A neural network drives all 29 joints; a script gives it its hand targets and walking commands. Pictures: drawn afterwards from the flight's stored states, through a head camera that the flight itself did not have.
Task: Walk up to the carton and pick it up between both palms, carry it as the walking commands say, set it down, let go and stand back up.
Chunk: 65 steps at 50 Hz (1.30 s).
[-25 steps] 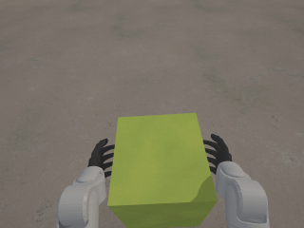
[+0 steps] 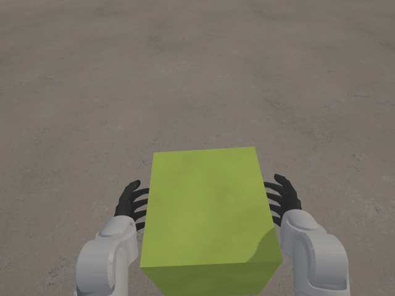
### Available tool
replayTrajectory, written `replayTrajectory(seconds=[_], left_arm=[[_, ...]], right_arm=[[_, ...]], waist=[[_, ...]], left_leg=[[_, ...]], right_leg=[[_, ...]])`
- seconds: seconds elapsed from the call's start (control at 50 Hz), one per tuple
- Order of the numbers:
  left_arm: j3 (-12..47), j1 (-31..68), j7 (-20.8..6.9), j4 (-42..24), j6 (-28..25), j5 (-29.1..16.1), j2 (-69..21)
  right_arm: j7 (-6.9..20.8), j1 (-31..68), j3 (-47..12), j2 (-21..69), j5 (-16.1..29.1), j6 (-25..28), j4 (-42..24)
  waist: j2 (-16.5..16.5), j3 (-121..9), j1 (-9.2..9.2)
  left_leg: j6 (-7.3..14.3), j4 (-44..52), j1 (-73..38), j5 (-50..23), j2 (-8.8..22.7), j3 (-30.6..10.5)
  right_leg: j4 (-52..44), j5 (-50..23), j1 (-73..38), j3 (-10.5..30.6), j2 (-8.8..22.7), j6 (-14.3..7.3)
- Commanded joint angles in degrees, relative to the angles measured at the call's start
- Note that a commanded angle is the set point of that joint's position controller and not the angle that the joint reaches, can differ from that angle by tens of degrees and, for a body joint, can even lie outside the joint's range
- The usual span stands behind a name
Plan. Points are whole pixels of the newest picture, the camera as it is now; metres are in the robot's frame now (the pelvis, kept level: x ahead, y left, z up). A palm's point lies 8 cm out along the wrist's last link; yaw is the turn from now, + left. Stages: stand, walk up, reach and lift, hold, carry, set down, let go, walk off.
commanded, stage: carry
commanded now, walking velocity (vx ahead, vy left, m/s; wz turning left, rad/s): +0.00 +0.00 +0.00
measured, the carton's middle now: (208, 226) +0.28 -0.01 +0.02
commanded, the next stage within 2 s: none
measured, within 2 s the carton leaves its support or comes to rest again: neither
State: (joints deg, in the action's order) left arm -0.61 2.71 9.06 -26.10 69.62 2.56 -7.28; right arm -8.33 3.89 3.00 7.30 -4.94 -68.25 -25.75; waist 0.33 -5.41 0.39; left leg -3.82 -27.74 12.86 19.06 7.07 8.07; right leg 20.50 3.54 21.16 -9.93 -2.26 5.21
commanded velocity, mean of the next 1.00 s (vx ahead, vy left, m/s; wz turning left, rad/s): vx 0.00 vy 0.00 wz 0.00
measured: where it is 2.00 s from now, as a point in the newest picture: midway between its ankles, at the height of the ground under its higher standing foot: outside the picture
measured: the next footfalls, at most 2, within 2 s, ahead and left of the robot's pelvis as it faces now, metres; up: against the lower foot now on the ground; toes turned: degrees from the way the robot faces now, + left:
none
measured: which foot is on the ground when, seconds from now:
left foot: down 0.00-1.00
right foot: down 0.00-1.00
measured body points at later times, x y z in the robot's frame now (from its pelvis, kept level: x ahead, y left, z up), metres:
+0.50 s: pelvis +0.01 +0.01 +0.00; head -0.02 +0.01 +0.45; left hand +0.26 +0.15 +0.09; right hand +0.27 -0.14 +0.09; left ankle -0.02 +0.16 -0.74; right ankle +0.11 -0.04 -0.74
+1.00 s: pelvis +0.03 +0.03 +0.00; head +0.03 +0.04 +0.45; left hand +0.31 +0.18 +0.06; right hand +0.31 -0.11 +0.06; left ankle -0.02 +0.16 -0.74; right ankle +0.11 -0.04 -0.74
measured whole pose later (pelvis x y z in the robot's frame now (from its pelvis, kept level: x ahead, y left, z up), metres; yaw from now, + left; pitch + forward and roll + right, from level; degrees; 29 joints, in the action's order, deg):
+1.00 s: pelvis +0.03 +0.03 +0.00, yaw +0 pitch +3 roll -1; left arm -2.9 4.5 6.3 -14.8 58.8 6.0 -7.3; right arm -8.1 5.6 3.5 7.3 -4.9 -55.3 -11.2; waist 0.3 -5.4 0.4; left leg -3.1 -28.4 12.4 18.9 6.0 8.1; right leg 20.9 4.3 20.5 -9.8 -1.7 -3.9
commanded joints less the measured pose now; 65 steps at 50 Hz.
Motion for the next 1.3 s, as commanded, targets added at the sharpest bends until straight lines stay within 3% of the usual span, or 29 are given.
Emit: replayTrajectory(seconds=[0.0, 0.22, 0.34, 0.58, 0.78, 1.0, 1.18, 1.28], left_arm=[[29.9, 23.6, -4.9, -6.4, -1.2, -11.8, -42.6], [28.7, 23.8, -4.1, -5.5, -0.9, -11.1, -41.0], [27.5, 23.7, -3.9, -3.9, -1.6, -10.3, -40.1], [24.5, 25.5, -5.1, 4.6, -7.9, -8.1, -39.1], [24.9, 25.7, -6.5, 6.1, -11.2, -7.8, -40.5], [23.2, 26.7, -8.8, 13.7, -17.0, -5.7, -41.4], [20.8, 27.1, -11.9, 23.2, -25.1, -2.2, -39.5], [22.0, 27.9, -13.0, 23.0, -28.4, -2.6, -40.6]], right_arm=[[6.6, 20.1, -32.6, 43.4, 18.3, -0.9, -4.6], [6.0, 20.9, -31.5, 41.5, 18.7, -1.1, -3.2], [6.0, 21.0, -30.2, 40.2, 18.1, -0.3, -1.3], [7.1, 22.1, -25.9, 38.2, 14.7, 6.1, 6.7], [8.3, 21.9, -26.8, 40.4, 14.0, 9.7, 8.0], [10.2, 23.4, -24.9, 41.4, 10.7, 16.0, 13.8], [12.4, 23.7, -23.1, 39.8, 6.3, 24.0, 22.8], [13.1, 24.6, -24.8, 40.8, 6.6, 27.2, 22.3]], waist=[[-2.7, -8.9, -0.99], [-2.1, -8.4, -1.1], [-1.1, -9.2, -1.27], [-0.6, -10.3, -1.52], [1.4, -11.0, -1.32], [3.2, -13.0, -0.77], [2.7, -14.8, -0.35], [1.9, -15.2, -0.24]], left_leg=[[2.9, 6.4, 0.0, 6.9, -1.7, 2.4], [3.3, 6.8, 1.5, 7.4, -1.8, 1.1], [3.1, 5.8, 2.2, 5.9, -1.4, -0.1], [2.9, 4.4, 2.6, 4.5, -1.0, -1.4], [2.5, 2.9, 3.5, 1.7, 0.6, -3.6], [2.2, 2.5, 1.9, -6.8, 2.4, -4.0], [1.9, 0.8, -0.6, -10.9, 2.5, -3.4], [1.9, 0.7, -0.9, -10.1, 2.4, -3.3]], right_leg=[[-10.8, 11.2, -9.6, 10.0, 10.0, 7.1], [-8.7, 9.7, -10.5, 9.5, 10.1, 5.6], [-6.7, 7.7, -11.3, 9.8, 10.5, 3.6], [-5.7, 7.8, -10.1, 11.0, 11.3, 1.1], [-2.6, 7.3, -10.0, 12.1, 12.2, -3.2], [4.2, -4.5, -10.9, 9.0, 11.1, -6.7], [6.5, -10.9, -11.3, 8.6, 11.5, -7.2], [6.5, -12.6, -11.5, 9.0, 11.8, -7.3]])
